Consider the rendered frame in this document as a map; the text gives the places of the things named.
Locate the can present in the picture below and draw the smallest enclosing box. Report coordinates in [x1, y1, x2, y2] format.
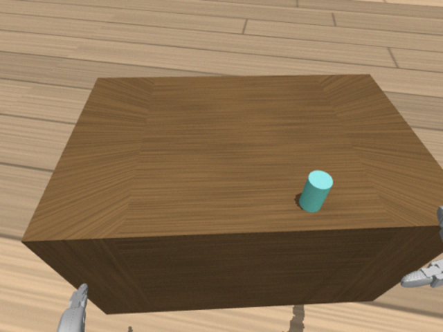
[299, 170, 333, 212]

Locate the right robot hand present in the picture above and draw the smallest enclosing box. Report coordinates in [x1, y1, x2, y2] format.
[401, 206, 443, 288]

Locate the left robot hand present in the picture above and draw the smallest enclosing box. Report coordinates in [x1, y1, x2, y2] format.
[57, 284, 88, 332]

